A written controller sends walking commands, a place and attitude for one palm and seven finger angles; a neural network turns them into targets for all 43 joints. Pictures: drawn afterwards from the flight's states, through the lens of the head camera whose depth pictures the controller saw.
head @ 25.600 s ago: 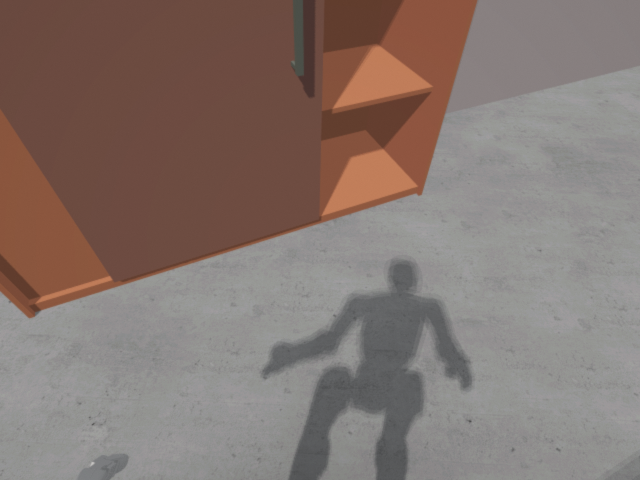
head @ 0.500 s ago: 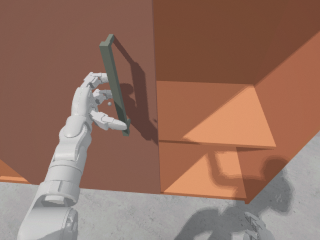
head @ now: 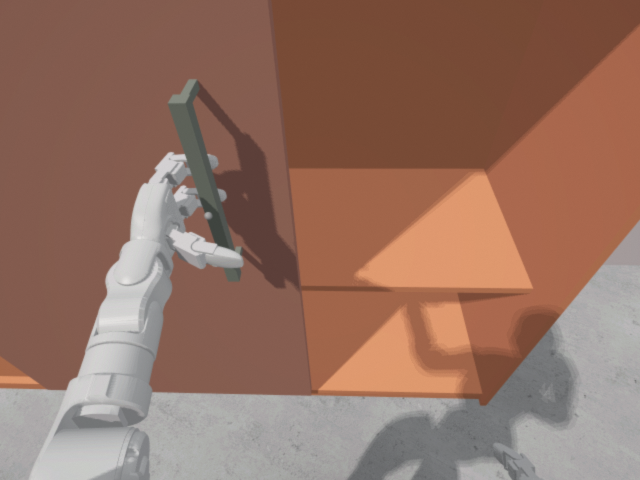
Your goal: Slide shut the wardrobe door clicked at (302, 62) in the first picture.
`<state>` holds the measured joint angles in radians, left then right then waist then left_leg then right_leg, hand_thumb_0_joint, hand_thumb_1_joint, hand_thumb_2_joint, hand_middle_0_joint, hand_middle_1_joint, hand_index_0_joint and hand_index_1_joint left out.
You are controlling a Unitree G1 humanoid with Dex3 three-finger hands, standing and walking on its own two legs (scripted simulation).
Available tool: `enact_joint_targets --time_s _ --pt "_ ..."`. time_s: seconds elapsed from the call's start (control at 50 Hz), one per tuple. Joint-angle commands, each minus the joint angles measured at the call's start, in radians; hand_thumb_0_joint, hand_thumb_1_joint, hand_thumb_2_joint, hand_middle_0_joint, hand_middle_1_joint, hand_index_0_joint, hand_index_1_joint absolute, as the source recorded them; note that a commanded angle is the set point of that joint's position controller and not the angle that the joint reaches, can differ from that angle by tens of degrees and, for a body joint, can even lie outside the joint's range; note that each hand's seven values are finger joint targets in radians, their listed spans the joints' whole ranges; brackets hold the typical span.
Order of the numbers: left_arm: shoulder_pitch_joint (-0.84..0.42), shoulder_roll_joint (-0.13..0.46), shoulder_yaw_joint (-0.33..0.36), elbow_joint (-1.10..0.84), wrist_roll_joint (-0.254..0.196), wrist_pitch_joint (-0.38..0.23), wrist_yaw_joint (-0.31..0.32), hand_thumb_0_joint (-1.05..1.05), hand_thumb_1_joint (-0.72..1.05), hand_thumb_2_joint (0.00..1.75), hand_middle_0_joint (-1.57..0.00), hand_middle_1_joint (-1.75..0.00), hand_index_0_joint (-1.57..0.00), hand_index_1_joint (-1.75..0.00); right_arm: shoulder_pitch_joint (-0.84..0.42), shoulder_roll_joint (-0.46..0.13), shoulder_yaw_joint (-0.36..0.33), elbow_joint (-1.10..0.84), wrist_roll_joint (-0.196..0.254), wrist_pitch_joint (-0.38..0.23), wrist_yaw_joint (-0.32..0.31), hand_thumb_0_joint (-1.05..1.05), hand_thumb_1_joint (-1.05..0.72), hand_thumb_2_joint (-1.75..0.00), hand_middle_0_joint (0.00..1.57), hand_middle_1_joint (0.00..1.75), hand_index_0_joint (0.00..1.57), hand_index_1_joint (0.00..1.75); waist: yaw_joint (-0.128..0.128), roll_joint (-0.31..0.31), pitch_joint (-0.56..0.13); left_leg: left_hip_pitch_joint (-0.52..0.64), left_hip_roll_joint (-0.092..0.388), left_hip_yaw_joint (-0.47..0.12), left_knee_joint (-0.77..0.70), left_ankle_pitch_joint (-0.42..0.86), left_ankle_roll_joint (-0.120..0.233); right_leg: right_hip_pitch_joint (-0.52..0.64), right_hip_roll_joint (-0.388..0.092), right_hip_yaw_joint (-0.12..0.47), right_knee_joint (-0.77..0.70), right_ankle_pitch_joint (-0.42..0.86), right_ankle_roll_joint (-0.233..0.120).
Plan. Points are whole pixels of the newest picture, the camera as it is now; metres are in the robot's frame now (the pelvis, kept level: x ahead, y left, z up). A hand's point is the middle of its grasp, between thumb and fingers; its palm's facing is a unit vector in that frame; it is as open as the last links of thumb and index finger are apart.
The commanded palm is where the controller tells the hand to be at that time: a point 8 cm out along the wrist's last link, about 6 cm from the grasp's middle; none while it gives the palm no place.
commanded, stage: move the hooked fingers beside the handle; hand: left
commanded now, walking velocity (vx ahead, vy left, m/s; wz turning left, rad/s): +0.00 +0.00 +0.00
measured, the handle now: (216, 197) +0.46 +0.16 +0.11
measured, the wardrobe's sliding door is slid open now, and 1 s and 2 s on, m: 0.52 0.52 0.52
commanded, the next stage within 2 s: none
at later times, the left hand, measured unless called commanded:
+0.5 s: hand (174, 221) +0.39 +0.19 +0.14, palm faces +0.03 -1.00 -0.03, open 14.0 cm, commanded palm +0.36 +0.24 +0.13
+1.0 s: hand (164, 217) +0.40 +0.21 +0.14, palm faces +0.03 -1.00 -0.04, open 13.9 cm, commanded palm +0.38 +0.26 +0.13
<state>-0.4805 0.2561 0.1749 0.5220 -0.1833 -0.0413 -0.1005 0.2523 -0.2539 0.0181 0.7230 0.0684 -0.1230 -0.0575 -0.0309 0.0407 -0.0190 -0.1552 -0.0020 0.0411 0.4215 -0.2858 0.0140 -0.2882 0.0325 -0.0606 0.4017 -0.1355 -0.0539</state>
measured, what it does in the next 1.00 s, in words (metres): stands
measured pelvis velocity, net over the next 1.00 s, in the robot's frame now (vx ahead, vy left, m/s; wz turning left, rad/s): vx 0.00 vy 0.02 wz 0.01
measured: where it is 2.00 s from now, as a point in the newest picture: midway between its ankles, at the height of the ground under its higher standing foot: outside the picture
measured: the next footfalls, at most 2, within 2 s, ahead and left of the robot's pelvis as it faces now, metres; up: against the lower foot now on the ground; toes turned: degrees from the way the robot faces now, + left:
none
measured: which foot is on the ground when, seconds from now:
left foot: down 0.00-1.00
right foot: down 0.00-1.00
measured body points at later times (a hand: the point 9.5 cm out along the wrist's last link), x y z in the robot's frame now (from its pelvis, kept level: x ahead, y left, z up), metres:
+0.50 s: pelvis -0.01 +0.00 +0.00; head +0.00 -0.01 +0.45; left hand +0.38 +0.25 +0.15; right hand +0.12 -0.25 -0.11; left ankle -0.04 +0.11 -0.74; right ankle +0.05 -0.08 -0.74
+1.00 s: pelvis +0.00 +0.02 +0.00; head +0.02 +0.01 +0.45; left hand +0.39 +0.27 +0.14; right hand +0.11 -0.25 -0.11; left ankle -0.04 +0.11 -0.74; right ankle +0.05 -0.08 -0.74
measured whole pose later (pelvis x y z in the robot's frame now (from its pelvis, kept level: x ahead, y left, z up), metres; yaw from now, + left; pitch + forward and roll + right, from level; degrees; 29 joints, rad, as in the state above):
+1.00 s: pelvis +0.00 +0.02 +0.00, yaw +1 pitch +3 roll +0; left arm -0.52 0.35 0.25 0.63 -0.21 -0.09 -0.22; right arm 0.30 -0.28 0.02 0.72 0.06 -0.16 -0.07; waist -0.04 0.03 -0.02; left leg -0.22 -0.02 0.03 0.46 -0.30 0.03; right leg -0.33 0.01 -0.07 0.42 -0.14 -0.03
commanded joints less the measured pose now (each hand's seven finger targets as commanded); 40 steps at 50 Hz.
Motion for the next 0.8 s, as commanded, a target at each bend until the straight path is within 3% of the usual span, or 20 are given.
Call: enact_joint_targets --time_s 0.0,0.06,0.12,0.18,0.26,0.3,0.4,0.42,0.48,0.52,0.56,0.58,0.62,0.66,0.68,0.74,0.78 --pt "-0.36 0.214 0.102 -0.217 -0.022 -0.06 0.001 0.0 -0.5 0.3 -0.3 -1.2 -0.3 -1.2 -0.079 -0.118 -0.037 -0.147 0.0 -0.053 -0.014 0.0 -0.9 -0.9 0.2 0.3 0.2 0.3 0.031 -0.048 -0.272 -0.096 -0.002 -0.025 -0.056 0.21 0.007 0.288 -0.046 0.069 -0.026 0.175 0.027" --pt "-0.376 0.239 0.121 -0.199 -0.022 -0.062 0.003 0.0 -0.5 0.3 -0.3 -1.2 -0.3 -1.2 -0.078 -0.122 -0.036 -0.147 0.002 -0.052 -0.016 0.0 -0.9 -0.9 0.2 0.3 0.2 0.3 0.024 -0.076 -0.258 -0.112 0.0 -0.021 -0.053 0.193 0.011 0.283 -0.047 0.076 -0.028 0.166 0.031" --pt "-0.353 0.294 0.174 -0.176 -0.02 -0.067 0.002 0.0 -0.5 0.3 -0.3 -1.2 -0.3 -1.2 -0.077 -0.126 -0.037 -0.149 0.0 -0.048 -0.02 0.0 -0.9 -0.9 0.2 0.3 0.2 0.3 0.036 -0.074 -0.268 -0.134 0.0 -0.017 -0.052 0.179 0.012 0.304 -0.051 0.087 -0.025 0.154 0.032" --pt "-0.376 0.29 0.151 -0.17 -0.013 -0.074 -0.014 0.0 -0.5 0.3 -0.3 -1.2 -0.3 -1.2 -0.078 -0.128 -0.036 -0.152 0.002 -0.048 -0.02 0.0 -0.9 -0.9 0.2 0.3 0.2 0.3 0.023 -0.029 -0.249 -0.136 0.0 -0.012 -0.047 0.158 0.013 0.278 -0.055 0.093 -0.028 0.129 0.033" --pt "-0.447 0.278 0.117 -0.194 -0.03 -0.098 -0.057 0.0 -0.5 0.3 -0.3 -1.2 -0.3 -1.2 -0.072 -0.134 -0.038 -0.152 0.005 -0.064 -0.026 0.0 -0.9 -0.9 0.2 0.3 0.2 0.3 -0.003 -0.038 -0.274 -0.122 0.001 -0.021 -0.035 0.157 0.016 0.269 -0.053 0.095 -0.023 0.137 0.032" --pt "-0.471 0.246 0.078 -0.226 -0.037 -0.11 -0.079 0.0 -0.5 0.3 -0.3 -1.2 -0.3 -1.2 -0.074 -0.132 -0.038 -0.151 0.009 -0.071 -0.028 0.0 -0.9 -0.9 0.2 0.3 0.2 0.3 -0.012 0.01 -0.295 -0.088 -0.001 -0.026 -0.033 0.17 0.014 0.255 -0.051 0.086 -0.021 0.145 0.027" --pt "-0.503 0.264 0.091 -0.111 -0.057 -0.096 -0.098 0.0 -0.5 0.3 -0.3 -1.2 -0.3 -1.2 -0.057 -0.149 -0.033 -0.119 0.009 -0.083 -0.037 0.0 -0.9 -0.9 0.2 0.3 0.2 0.3 -0.03 -0.057 -0.234 -0.131 0.0 -0.044 -0.031 0.095 0.016 0.19 -0.052 0.081 -0.034 0.037 0.034" --pt "-0.498 0.286 0.114 -0.092 -0.056 -0.094 -0.097 0.0 -0.5 0.3 -0.3 -1.2 -0.3 -1.2 -0.054 -0.152 -0.033 -0.117 0.008 -0.085 -0.037 0.0 -0.9 -0.9 0.2 0.3 0.2 0.3 -0.022 -0.07 -0.234 -0.142 -0.001 -0.047 -0.032 0.087 0.015 0.192 -0.052 0.08 -0.033 0.023 0.033" --pt "-0.489 0.285 0.101 -0.11 -0.04 -0.101 -0.092 0.0 -0.5 0.3 -0.3 -1.2 -0.3 -1.2 -0.057 -0.148 -0.03 -0.125 0.005 -0.087 -0.031 0.0 -0.9 -0.9 0.2 0.3 0.2 0.3 -0.005 0.015 -0.261 -0.117 -0.004 -0.052 -0.034 0.121 0.008 0.189 -0.052 0.069 -0.019 0.044 0.024" --pt "-0.496 0.273 0.095 -0.082 -0.042 -0.102 -0.086 0.0 -0.5 0.3 -0.3 -1.2 -0.3 -1.2 -0.048 -0.147 -0.028 -0.124 0.003 -0.089 -0.029 0.0 -0.9 -0.9 0.2 0.3 0.2 0.3 -0.014 -0.028 -0.25 -0.133 -0.001 -0.056 -0.032 0.118 0.01 0.184 -0.051 0.069 -0.016 0.047 0.027" --pt "-0.501 0.304 0.127 -0.063 -0.04 -0.107 -0.082 0.0 -0.5 0.3 -0.3 -1.2 -0.3 -1.2 -0.04 -0.152 -0.029 -0.127 0.001 -0.089 -0.03 0.0 -0.9 -0.9 0.2 0.3 0.2 0.3 -0.005 -0.06 -0.253 -0.149 0.001 -0.057 -0.035 0.111 0.011 0.19 -0.05 0.069 -0.012 0.038 0.028" --pt "-0.484 0.353 0.173 -0.044 -0.038 -0.111 -0.076 0.0 -0.5 0.3 -0.3 -1.2 -0.3 -1.2 -0.035 -0.159 -0.031 -0.124 -0.003 -0.086 -0.03 0.0 -0.9 -0.9 0.2 0.3 0.2 0.3 0.005 -0.077 -0.259 -0.157 0.003 -0.058 -0.036 0.112 0.011 0.199 -0.049 0.068 -0.011 0.032 0.029" --pt "-0.506 0.325 0.15 -0.095 -0.037 -0.125 -0.079 0.0 -0.5 0.3 -0.3 -1.2 -0.3 -1.2 -0.037 -0.147 -0.032 -0.135 -0.002 -0.088 -0.028 0.0 -0.9 -0.9 0.2 0.3 0.2 0.3 0.005 -0.038 -0.296 -0.133 0.001 -0.051 -0.034 0.15 0.01 0.223 -0.05 0.073 -0.002 0.084 0.028" --pt "-0.471 0.335 0.164 -0.095 -0.036 -0.132 -0.085 0.0 -0.5 0.3 -0.3 -1.2 -0.3 -1.2 -0.032 -0.147 -0.033 -0.138 -0.003 -0.089 -0.026 0.0 -0.9 -0.9 0.2 0.3 0.2 0.3 0.011 -0.033 -0.309 -0.128 0.004 -0.046 -0.031 0.176 0.008 0.237 -0.049 0.073 0.004 0.121 0.026" --pt "-0.453 0.359 0.181 -0.078 -0.028 -0.132 -0.085 0.0 -0.5 0.3 -0.3 -1.2 -0.3 -1.2 -0.025 -0.152 -0.034 -0.136 -0.006 -0.085 -0.026 0.0 -0.9 -0.9 0.2 0.3 0.2 0.3 0.016 -0.03 -0.31 -0.132 0.005 -0.046 -0.03 0.19 0.008 0.24 -0.048 0.07 0.008 0.131 0.025" --pt "-0.461 0.331 0.152 -0.072 -0.029 -0.125 -0.102 0.0 -0.5 0.3 -0.3 -1.2 -0.3 -1.2 -0.018 -0.151 -0.035 -0.137 -0.001 -0.084 -0.027 0.0 -0.9 -0.9 0.2 0.3 0.2 0.3 -0.001 -0.026 -0.272 -0.136 0.007 -0.045 -0.031 0.192 0.007 0.219 -0.047 0.068 0.005 0.147 0.025" --pt "-0.449 0.345 0.164 -0.079 -0.029 -0.12 -0.11 0.0 -0.5 0.3 -0.3 -1.2 -0.3 -1.2 -0.009 -0.157 -0.04 -0.137 -0.003 -0.083 -0.027 0.0 -0.9 -0.9 0.2 0.3 0.2 0.3 0.004 -0.022 -0.286 -0.124 0.008 -0.048 -0.029 0.205 0.007 0.218 -0.045 0.063 0.005 0.148 0.022"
